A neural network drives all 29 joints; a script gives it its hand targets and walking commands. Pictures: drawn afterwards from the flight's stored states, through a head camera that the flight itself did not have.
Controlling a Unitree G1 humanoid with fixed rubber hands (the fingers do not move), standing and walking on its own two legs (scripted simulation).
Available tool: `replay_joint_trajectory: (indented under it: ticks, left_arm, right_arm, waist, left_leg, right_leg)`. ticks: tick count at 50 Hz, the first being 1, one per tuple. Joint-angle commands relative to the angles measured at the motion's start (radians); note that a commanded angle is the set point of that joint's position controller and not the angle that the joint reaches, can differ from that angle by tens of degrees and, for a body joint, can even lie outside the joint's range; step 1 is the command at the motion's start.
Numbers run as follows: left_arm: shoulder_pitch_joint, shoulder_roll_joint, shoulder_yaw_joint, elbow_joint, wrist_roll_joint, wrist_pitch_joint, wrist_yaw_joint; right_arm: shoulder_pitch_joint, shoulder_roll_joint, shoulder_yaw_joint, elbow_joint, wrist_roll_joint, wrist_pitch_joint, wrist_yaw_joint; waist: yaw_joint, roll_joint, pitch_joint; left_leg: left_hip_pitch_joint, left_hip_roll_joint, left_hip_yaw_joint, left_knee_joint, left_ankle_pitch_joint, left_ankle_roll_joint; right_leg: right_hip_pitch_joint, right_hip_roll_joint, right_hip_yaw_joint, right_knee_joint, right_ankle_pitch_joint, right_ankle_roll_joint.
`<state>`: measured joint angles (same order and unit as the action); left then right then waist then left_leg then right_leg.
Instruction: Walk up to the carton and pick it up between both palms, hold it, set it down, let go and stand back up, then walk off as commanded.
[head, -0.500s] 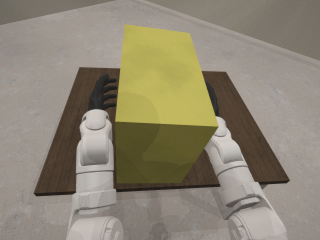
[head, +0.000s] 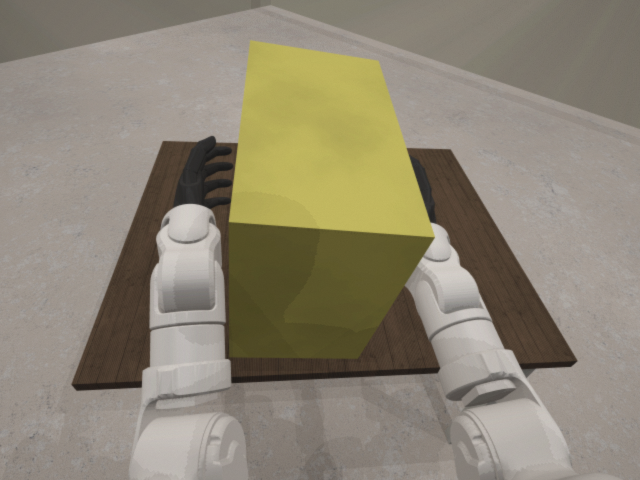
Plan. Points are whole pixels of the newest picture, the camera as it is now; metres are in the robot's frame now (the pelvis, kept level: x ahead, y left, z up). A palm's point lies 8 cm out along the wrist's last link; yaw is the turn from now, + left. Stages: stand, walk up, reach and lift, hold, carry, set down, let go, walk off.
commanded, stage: hold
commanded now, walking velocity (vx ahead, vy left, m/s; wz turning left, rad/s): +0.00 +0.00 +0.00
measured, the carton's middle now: (305, 205) +0.41 +0.00 +0.15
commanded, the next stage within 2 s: none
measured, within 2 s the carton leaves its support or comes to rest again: neither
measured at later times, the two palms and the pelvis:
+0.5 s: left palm (187, 205) +0.36 +0.13 +0.19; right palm (415, 214) +0.36 -0.13 +0.18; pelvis +0.00 +0.00 +0.00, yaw +0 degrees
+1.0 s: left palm (187, 204) +0.36 +0.13 +0.19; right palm (414, 212) +0.36 -0.13 +0.18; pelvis +0.00 +0.00 +0.00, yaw +0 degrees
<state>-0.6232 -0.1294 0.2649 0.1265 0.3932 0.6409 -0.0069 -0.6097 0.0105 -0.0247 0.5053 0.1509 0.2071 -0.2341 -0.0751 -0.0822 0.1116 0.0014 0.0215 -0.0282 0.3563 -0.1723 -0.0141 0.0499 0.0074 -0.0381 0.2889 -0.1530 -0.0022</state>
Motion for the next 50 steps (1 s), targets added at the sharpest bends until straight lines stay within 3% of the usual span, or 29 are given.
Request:
replay_joint_trajectory:
  ticks: [1, 13, 30, 50]
  left_arm:
    - [-0.496, -0.533, -0.461, 0.000, -0.124, -0.020, -0.121]
    - [-0.491, -0.531, -0.476, -0.053, -0.126, 0.007, -0.130]
    - [-0.488, -0.519, -0.468, -0.062, -0.123, 0.032, -0.136]
    - [-0.484, -0.516, -0.475, -0.080, -0.125, 0.035, -0.143]
  right_arm:
    - [-0.801, 0.561, 0.376, -0.285, 0.045, -0.071, 0.080]
    - [-0.781, 0.555, 0.396, -0.307, 0.068, -0.052, 0.065]
    - [-0.799, 0.554, 0.404, -0.323, 0.076, -0.034, 0.066]
    - [-0.781, 0.550, 0.409, -0.324, 0.082, -0.033, 0.058]
  waist:
    - [-0.001, 0.081, -0.393]
    - [-0.020, 0.092, -0.372]
    - [-0.010, 0.085, -0.362]
    - [-0.023, 0.094, -0.360]
  left_leg:
    - [0.098, -0.050, 0.062, -0.048, 0.161, 0.006]
    - [0.115, -0.055, 0.065, -0.040, 0.204, -0.004]
    - [0.110, -0.053, 0.067, -0.050, 0.175, 0.005]
    - [0.122, -0.053, 0.068, -0.039, 0.211, -0.001]
  right_leg:
    - [0.039, 0.052, -0.058, -0.039, 0.137, 0.046]
    - [0.057, 0.053, -0.058, -0.041, 0.176, 0.048]
    - [0.051, 0.051, -0.058, -0.044, 0.133, 0.047]
    - [0.057, 0.051, -0.060, -0.042, 0.165, 0.049]
